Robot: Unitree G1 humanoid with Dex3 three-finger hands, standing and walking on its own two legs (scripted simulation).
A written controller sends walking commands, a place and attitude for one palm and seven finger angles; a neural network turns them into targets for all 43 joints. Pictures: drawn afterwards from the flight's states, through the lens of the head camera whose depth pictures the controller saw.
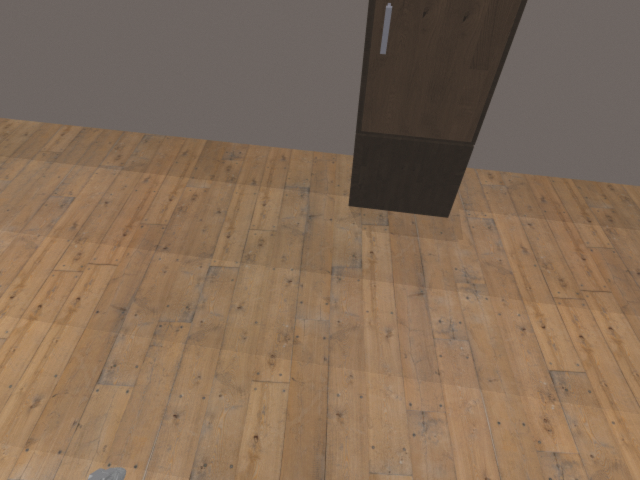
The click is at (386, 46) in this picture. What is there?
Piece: cupboard door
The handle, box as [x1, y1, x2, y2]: [380, 3, 391, 53]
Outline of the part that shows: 390,3 388,3 388,5 386,6 380,53 385,53 391,12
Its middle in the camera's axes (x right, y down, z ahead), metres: +0.21 -0.67 +1.22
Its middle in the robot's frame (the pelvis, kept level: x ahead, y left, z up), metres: +1.38 -0.14 +0.04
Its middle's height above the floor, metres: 0.81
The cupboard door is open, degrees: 0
